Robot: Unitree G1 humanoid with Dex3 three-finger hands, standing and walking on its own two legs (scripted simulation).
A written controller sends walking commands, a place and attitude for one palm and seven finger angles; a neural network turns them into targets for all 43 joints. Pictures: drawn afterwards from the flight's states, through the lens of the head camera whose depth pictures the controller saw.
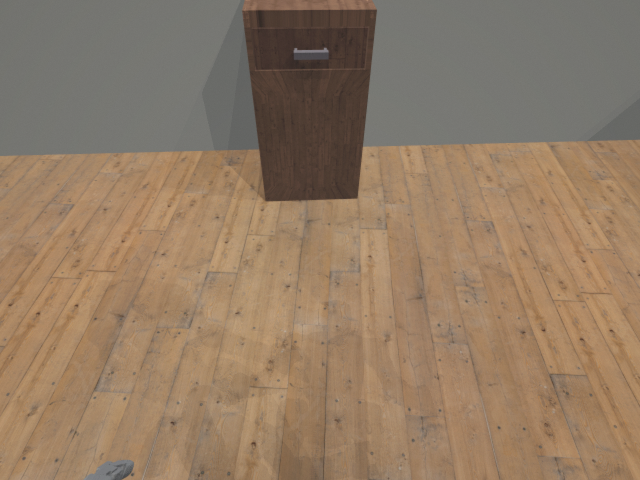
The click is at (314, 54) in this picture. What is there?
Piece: drawer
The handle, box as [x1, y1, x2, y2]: [294, 48, 328, 59]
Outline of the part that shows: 294,48 294,59 328,58 328,51 326,48 324,48 323,50 297,50 296,48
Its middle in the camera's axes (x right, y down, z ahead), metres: -0.04 -0.66 +1.37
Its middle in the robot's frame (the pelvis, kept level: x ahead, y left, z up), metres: +1.46 +0.10 -0.06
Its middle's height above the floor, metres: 0.71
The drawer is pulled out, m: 0.00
